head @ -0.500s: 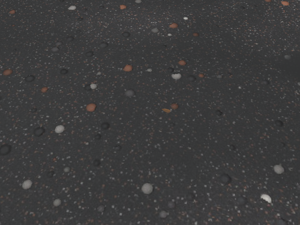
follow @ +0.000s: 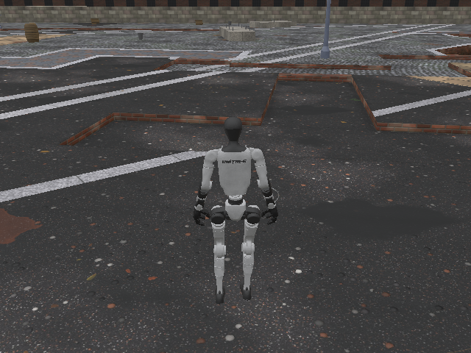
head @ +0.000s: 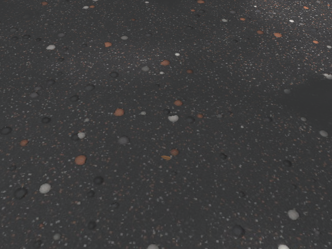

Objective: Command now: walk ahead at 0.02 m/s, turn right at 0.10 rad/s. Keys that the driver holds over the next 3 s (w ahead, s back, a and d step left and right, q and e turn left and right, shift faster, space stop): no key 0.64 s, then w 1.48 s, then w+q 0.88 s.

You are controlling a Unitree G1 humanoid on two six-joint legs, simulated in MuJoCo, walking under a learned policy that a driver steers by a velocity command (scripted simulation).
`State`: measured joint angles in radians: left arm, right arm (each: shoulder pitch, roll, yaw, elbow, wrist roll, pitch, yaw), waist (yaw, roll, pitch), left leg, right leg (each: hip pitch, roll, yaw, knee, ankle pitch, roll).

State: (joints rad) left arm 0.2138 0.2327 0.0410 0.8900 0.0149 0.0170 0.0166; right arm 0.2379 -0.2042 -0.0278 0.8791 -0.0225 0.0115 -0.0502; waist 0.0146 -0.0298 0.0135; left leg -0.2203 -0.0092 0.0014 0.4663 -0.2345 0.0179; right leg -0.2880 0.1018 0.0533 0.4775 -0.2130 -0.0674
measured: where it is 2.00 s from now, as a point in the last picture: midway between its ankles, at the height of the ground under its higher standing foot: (181, 216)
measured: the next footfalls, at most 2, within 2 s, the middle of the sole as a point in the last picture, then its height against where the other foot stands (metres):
right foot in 1.00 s outside the picture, level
left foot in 1.50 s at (158, 242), level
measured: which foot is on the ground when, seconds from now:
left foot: down 0.00-1.00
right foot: down 0.00-0.72, up 0.74-0.98, down 1.00-1.00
